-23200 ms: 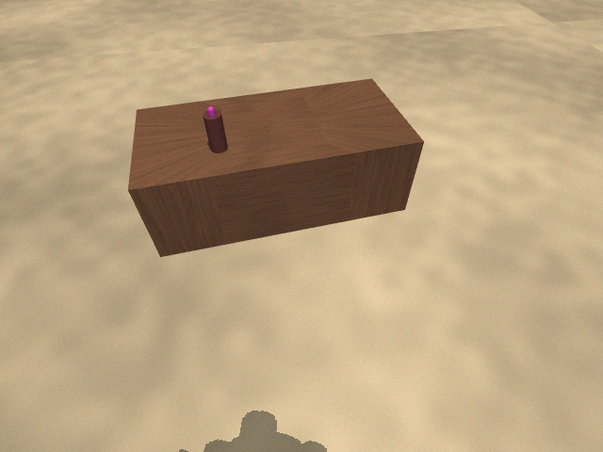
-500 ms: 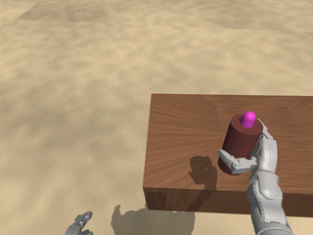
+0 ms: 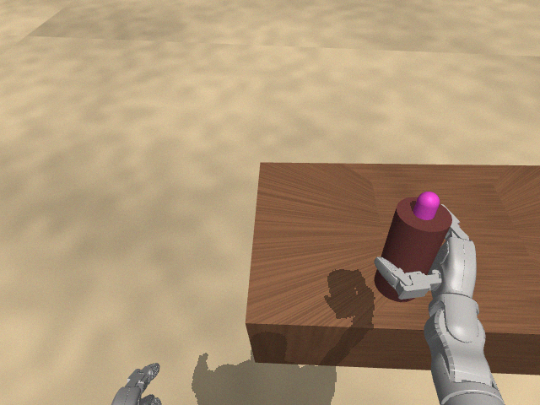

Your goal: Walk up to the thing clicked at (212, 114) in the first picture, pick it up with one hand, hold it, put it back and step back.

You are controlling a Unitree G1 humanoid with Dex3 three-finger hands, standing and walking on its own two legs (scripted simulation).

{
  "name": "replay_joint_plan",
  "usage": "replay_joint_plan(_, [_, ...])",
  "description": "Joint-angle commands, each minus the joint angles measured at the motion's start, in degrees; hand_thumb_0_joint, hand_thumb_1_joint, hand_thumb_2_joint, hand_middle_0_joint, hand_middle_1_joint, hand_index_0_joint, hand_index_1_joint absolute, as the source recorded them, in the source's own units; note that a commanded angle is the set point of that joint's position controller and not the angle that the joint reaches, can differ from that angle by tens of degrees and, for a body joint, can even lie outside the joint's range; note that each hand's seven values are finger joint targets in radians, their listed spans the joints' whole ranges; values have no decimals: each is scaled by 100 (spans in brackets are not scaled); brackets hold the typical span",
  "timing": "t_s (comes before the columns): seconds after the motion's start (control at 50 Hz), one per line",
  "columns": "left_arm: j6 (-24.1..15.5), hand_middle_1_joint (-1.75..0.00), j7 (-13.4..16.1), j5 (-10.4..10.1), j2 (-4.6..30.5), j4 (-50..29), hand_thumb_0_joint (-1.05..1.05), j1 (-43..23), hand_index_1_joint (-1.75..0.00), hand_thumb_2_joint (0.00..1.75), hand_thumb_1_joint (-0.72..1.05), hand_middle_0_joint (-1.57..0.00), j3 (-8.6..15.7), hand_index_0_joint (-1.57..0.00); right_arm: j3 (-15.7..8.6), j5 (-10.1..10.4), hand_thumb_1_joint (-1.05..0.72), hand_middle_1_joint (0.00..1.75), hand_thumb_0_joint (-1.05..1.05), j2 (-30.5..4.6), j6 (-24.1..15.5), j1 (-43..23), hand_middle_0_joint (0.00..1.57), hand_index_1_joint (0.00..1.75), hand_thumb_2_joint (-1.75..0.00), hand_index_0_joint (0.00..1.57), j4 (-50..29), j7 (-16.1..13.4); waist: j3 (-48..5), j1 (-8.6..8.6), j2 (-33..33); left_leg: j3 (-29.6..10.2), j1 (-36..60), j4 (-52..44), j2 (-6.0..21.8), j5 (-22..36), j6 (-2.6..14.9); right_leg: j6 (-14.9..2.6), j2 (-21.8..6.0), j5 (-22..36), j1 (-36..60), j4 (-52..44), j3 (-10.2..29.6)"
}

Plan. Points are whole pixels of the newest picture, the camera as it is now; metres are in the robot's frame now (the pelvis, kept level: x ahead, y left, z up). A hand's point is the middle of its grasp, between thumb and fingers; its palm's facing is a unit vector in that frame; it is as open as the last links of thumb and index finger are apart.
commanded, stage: crouch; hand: right
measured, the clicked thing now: (411, 244) +0.34 -0.17 +0.07
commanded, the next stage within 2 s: lower in 1.26 s
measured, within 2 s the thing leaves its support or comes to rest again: neither
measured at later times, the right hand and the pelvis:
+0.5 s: hand (399, 248) +0.42 -0.21 -0.07, palm faces +0.27 +0.96 +0.00, open 10.3 cm; pelvis -0.03 +0.00 -0.09, yaw +1 degrees
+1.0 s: hand (389, 242) +0.48 -0.22 -0.14, palm faces +0.27 +0.96 +0.00, open 10.3 cm; pelvis -0.04 +0.00 -0.16, yaw +2 degrees
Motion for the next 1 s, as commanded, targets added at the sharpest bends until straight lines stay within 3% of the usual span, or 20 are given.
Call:
replay_joint_plan(0.0, [-208,-30,35,16,766,-640,0,-162,-31,92,89,-19,311,-19,-374,11,-26,146,0,-724,-586,-1862,135,146,-131,138,-1070,14,-1409,48,4,211,489,-488,-148,1280,198,-173,121,1164,474,-621,-166])
replay_joint_plan(0.06, [-189,-30,18,60,767,-562,0,-106,-31,91,90,-19,337,-19,-593,-5,-25,147,0,-885,-750,-2342,135,147,-132,139,-713,40,-1397,137,-25,149,262,-349,-123,1218,193,-205,144,1045,192,-424,-181])
replay_joint_plan(0.08, [-200,-30,0,69,798,-580,0,-108,-31,92,89,-20,349,-19,-471,3,-24,146,0,-723,-795,-2377,134,146,-131,138,-431,75,-1331,216,130,153,86,-280,-134,1077,191,-223,136,890,51,-369,-160])
replay_joint_plan(0.1, [-202,-31,-11,90,817,-510,0,-61,-31,91,89,-20,372,-20,-712,-7,-21,145,0,-950,-883,-2632,133,145,-130,136,-363,82,-1507,182,59,97,13,-161,-104,1106,192,-227,149,899,-36,-225,-167])
replay_joint_plan(0.18, [-219,-31,-76,159,876,-466,0,25,-31,91,90,-20,381,-20,-722,-62,-20,143,0,-1060,-1240,-3264,130,143,-130,134,359,201,-1642,323,-13,61,-777,337,-111,755,206,-225,155,533,-568,247,-129])
replay_joint_plan(0.34, [-183,-31,-236,281,1068,-450,0,430,-31,92,89,-20,359,-19,-1498,-103,-18,144,0,-2110,-1851,-4553,131,144,-131,135,1289,458,-3367,308,-619,130,-1795,1565,-170,1017,265,-156,156,1098,-1258,1437,-44])
replay_joint_plan(0.36, [-161,-31,-250,290,1061,-493,0,470,-31,92,89,-19,331,-19,-1478,-113,-20,145,0,-2106,-1880,-4708,132,145,-132,135,1319,480,-3538,352,-598,134,-1762,1624,-176,1033,264,-164,160,1113,-1293,1512,-37])
replay_joint_plan(0.52, [1,-31,-346,330,1236,-387,0,699,-31,91,89,-20,275,-20,-1764,-164,-22,141,0,-2510,-1820,-5509,128,141,-129,132,2139,770,-3822,638,-760,224,-2624,2229,-218,1039,324,-198,104,1274,-1912,2239,78])
replay_joint_plan(0.54, [22,-31,-358,328,1264,-399,0,692,-31,92,89,-20,263,-20,-1890,-193,-23,141,0,-2744,-1812,-5509,129,141,-128,132,2243,768,-3781,555,-815,223,-2697,2285,-219,873,328,-197,109,1071,-2058,2261,73])
replay_joint_plan(0.58, [57,-31,-383,341,1249,-390,0,722,-31,91,89,-20,249,-20,-1941,-219,-22,139,0,-2761,-1803,-5594,128,139,-128,131,2423,774,-3709,623,-742,236,-2833,2400,-228,709,335,-209,115,798,-2361,2389,84])
replay_joint_plan(0.6, [65,-31,-399,347,1283,-408,0,759,-31,91,89,-20,261,-20,-2121,-236,-22,139,0,-2975,-1805,-5648,127,139,-127,131,2447,759,-3781,606,-791,247,-2937,2492,-232,639,348,-206,105,746,-2472,2439,108])
replay_joint_plan(0.62, [76,-31,-403,367,1302,-416,0,736,-31,91,89,-20,273,-20,-2147,-263,-22,139,0,-3103,-1798,-5764,127,139,-127,131,2456,756,-3870,609,-843,217,-2899,2471,-237,558,338,-229,114,566,-2577,2528,58])
replay_joint_plan(0.66, [89,-31,-405,361,1289,-425,0,789,-31,91,90,-20,259,-20,-2047,-272,-19,139,0,-2955,-1771,-5948,126,139,-127,130,2535,754,-3786,712,-777,235,-3078,2543,-241,348,347,-232,108,295,-2749,2556,93])
replay_joint_plan(0.7, [105,-31,-403,384,1324,-385,0,831,-31,91,89,-20,259,-20,-2290,-321,-21,138,0,-3318,-1758,-6090,127,138,-126,130,2545,719,-3955,697,-900,224,-3112,2645,-235,356,339,-243,118,291,-2877,2708,78])
replay_joint_plan(0.76, [125,-30,-380,405,1371,-326,0,928,-31,91,89,-20,298,-20,-2180,-382,-18,138,0,-3285,-1713,-6353,125,138,-126,129,2533,694,-4085,813,-969,223,-3266,2785,-240,497,339,-251,95,442,-2894,2896,80])
replay_joint_plan(0.84, [161,-31,-393,427,1349,-346,0,955,-31,91,89,-20,223,-20,-2342,-488,-20,141,0,-3565,-1644,-6375,128,141,-129,132,2696,689,-4329,780,-1202,286,-3497,2998,-265,584,359,-226,65,705,-2819,3043,151])
replay_joint_plan(0.86, [176,-30,-392,420,1356,-317,0,961,-31,91,89,-20,226,-20,-2274,-473,-19,141,0,-3429,-1630,-6520,128,141,-130,132,2725,714,-4246,892,-1092,299,-3598,3055,-262,557,357,-232,74,661,-2943,3115,180])
replay_joint_plan(0.9, [188,-30,-393,437,1372,-310,0,1004,-31,91,88,-20,232,-19,-2338,-482,-21,143,0,-3593,-1598,-6610,129,143,-131,133,2645,734,-4439,886,-1165,260,-3487,3110,-260,763,337,-255,64,796,-3030,3263,136])
replay_joint_plan(0.94, [207,-31,-385,431,1435,-275,0,1019,-31,91,89,-20,257,-20,-2409,-510,-21,144,0,-3729,-1540,-6621,130,144,-132,134,2741,744,-4341,881,-1223,267,-3631,3188,-253,639,348,-238,73,679,-3178,3304,143])
replay_joint_plan(0.98, [220,-31,-403,440,1424,-252,0,1006,-31,92,89,-20,262,-20,-2306,-525,-20,143,0,-3581,-1503,-6666,129,143,-132,133,2737,785,-4228,930,-1268,294,-3920,3306,-260,598,365,-226,52,709,-3221,3375,171])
